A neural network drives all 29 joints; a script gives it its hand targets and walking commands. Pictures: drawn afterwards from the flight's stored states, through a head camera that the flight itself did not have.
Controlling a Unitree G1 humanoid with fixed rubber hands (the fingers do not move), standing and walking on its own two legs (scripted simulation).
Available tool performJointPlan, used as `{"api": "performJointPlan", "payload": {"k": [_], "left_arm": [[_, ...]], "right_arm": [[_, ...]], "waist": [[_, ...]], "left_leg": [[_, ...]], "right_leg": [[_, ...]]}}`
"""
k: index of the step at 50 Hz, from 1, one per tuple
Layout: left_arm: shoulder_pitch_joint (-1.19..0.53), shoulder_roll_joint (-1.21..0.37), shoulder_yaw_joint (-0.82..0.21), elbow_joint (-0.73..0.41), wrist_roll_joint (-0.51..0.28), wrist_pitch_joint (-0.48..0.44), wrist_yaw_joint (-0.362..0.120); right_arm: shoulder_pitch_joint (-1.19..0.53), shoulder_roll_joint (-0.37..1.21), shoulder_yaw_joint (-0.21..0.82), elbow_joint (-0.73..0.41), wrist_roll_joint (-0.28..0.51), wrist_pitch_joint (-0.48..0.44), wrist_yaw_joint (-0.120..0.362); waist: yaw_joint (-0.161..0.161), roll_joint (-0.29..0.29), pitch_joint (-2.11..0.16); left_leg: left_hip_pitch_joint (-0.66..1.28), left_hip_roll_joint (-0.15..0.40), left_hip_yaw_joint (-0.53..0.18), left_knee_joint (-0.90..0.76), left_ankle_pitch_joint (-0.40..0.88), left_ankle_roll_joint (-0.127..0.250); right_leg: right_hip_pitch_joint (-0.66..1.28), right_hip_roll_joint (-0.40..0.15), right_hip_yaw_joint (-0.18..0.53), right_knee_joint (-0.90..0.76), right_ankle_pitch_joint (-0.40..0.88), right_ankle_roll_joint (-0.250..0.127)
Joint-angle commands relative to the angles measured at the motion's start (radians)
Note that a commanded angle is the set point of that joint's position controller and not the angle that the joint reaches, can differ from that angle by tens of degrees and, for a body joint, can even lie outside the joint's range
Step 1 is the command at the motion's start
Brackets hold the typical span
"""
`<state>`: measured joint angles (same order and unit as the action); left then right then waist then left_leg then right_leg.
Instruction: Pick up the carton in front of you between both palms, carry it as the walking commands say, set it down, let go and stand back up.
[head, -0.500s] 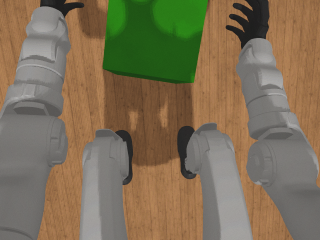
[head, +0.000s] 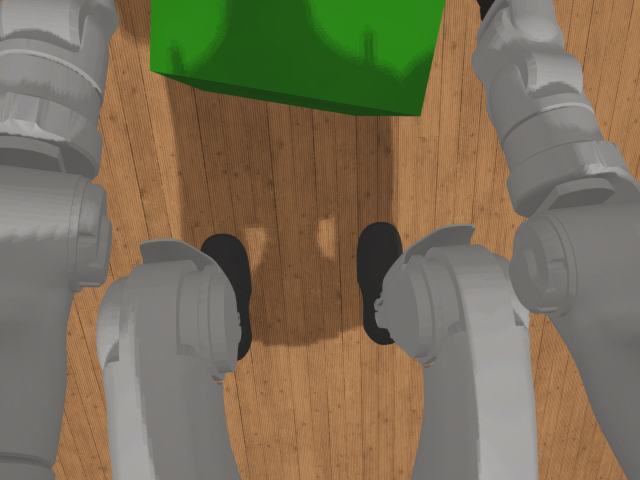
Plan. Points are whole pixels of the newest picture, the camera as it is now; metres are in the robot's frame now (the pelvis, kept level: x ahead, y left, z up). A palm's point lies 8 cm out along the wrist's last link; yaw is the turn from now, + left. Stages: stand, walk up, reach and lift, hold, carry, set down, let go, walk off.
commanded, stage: reach and lift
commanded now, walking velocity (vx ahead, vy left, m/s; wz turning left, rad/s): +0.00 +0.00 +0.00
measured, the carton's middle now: out of the picture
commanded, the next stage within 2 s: none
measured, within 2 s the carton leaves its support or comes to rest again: leaves its support in 0.64 s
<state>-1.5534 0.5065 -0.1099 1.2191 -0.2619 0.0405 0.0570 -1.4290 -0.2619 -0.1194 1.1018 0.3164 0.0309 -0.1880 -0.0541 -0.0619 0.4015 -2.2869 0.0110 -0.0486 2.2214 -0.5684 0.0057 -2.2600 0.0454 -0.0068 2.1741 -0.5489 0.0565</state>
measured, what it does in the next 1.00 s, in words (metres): rises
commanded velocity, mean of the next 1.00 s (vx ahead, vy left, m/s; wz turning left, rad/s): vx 0.00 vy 0.00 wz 0.00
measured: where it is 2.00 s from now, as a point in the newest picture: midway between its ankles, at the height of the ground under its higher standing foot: (308, 310)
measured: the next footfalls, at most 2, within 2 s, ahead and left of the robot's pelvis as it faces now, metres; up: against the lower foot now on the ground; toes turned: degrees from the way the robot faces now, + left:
none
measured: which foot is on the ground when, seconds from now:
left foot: down 0.00-1.00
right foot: down 0.00-1.00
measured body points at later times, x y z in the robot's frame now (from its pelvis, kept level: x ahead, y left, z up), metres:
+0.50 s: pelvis -0.01 +0.00 +0.01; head +0.37 +0.04 +0.25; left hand +0.57 +0.17 -0.18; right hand +0.54 -0.13 -0.17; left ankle +0.11 +0.12 -0.33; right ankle +0.12 -0.13 -0.33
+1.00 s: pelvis +0.00 -0.01 +0.05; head +0.28 +0.04 +0.40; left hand +0.53 +0.19 -0.03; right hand +0.52 -0.11 -0.03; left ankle +0.11 +0.12 -0.33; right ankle +0.12 -0.13 -0.33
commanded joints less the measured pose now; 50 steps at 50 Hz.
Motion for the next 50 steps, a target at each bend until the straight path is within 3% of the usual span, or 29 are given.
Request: {"api": "performJointPlan", "payload": {"k": [1,6,15,18,22,25,28,31,35,39,43,47,50], "left_arm": [[-0.283,0.079,0.011,-0.105,0.001,-0.017,0.001],[-0.241,0.037,0.027,-0.061,0.023,-0.011,-0.009],[-0.322,-0.072,-0.004,-0.034,0.023,-0.020,-0.009],[-0.330,-0.070,0.027,-0.031,0.063,-0.022,0.002],[-0.486,-0.587,-0.070,-0.044,0.074,-0.003,-0.100],[-0.464,-0.893,-0.028,-0.066,0.143,0.044,-0.200],[-0.425,-1.019,-0.002,-0.117,0.163,0.079,-0.249],[-0.442,-1.112,-0.021,-0.220,0.132,0.094,-0.268],[-0.489,-1.214,-0.114,-0.437,0.069,0.109,-0.261],[-0.455,-1.303,-0.146,-0.591,0.085,0.171,-0.247],[-0.305,-1.409,-0.120,-0.559,0.143,0.237,-0.231],[-0.207,-1.457,0.000,-0.390,0.245,0.281,-0.256],[-0.186,-1.444,0.107,-0.305,0.320,0.295,-0.273]], "right_arm": [[-0.140,-0.072,-0.028,-0.072,-0.017,-0.022,-0.007],[-0.124,-0.063,-0.074,-0.049,-0.075,-0.031,-0.001],[-0.230,0.050,-0.015,-0.075,-0.052,-0.039,0.012],[-0.229,0.082,-0.034,-0.055,-0.082,-0.034,0.006],[-0.441,0.548,0.034,-0.099,-0.122,-0.013,0.107],[-0.548,0.813,0.026,-0.145,-0.192,0.043,0.214],[-0.563,0.937,0.033,-0.203,-0.192,0.082,0.269],[-0.566,1.034,0.067,-0.260,-0.158,0.104,0.292],[-0.547,1.156,0.139,-0.354,-0.103,0.134,0.293],[-0.544,1.214,0.198,-0.478,-0.112,0.195,0.304],[-0.540,1.214,0.230,-0.587,-0.167,0.235,0.306],[-0.439,1.209,0.130,-0.463,-0.296,0.276,0.312],[-0.389,1.201,0.028,-0.385,-0.387,0.296,0.320]], "waist": [[-0.015,0.201,-1.346],[-0.038,0.185,-1.215],[-0.009,0.152,-1.194],[0.004,0.148,-1.187],[0.007,0.169,-1.150],[0.021,0.165,-1.092],[0.039,0.164,-1.121],[0.042,0.142,-1.279],[0.035,0.169,-1.606],[0.032,0.223,-1.847],[0.031,0.201,-1.788],[-0.007,0.174,-1.472],[-0.021,0.169,-1.350]], "left_leg": [[0.772,-0.007,0.021,-0.169,0.397,-0.019],[0.676,-0.013,0.004,-0.192,0.337,-0.021],[0.619,-0.025,0.006,-0.221,0.269,-0.009],[0.622,-0.031,0.014,-0.227,0.252,-0.010],[0.608,-0.057,0.021,-0.225,0.247,-0.006],[0.564,-0.087,0.032,-0.208,0.226,0.009],[0.574,-0.098,0.055,-0.194,0.263,0.015],[0.617,-0.101,0.077,-0.182,0.337,0.015],[0.796,-0.108,0.097,-0.174,0.482,0.003],[1.008,-0.127,0.099,-0.195,0.600,-0.012],[0.931,-0.149,0.115,-0.286,0.462,-0.021],[0.703,-0.159,0.113,-0.404,0.195,-0.016],[0.636,-0.163,0.105,-0.475,0.094,-0.011]], "right_leg": [[0.542,0.015,-0.077,-0.140,0.374,0.009],[0.462,0.009,-0.074,-0.153,0.322,0.007],[0.512,0.017,-0.063,-0.171,0.291,0.009],[0.539,0.028,-0.060,-0.172,0.278,0.013],[0.513,0.065,-0.073,-0.153,0.270,0.005],[0.472,0.092,-0.080,-0.131,0.226,-0.008],[0.461,0.101,-0.090,-0.120,0.243,-0.015],[0.525,0.105,-0.104,-0.109,0.322,-0.014],[0.606,0.113,-0.115,-0.105,0.447,-0.013],[0.554,0.123,-0.126,-0.144,0.454,-0.012],[0.554,0.130,-0.133,-0.226,0.342,-0.010],[0.511,0.131,-0.122,-0.336,0.144,-0.024],[0.500,0.131,-0.110,-0.406,0.074,-0.035]]}}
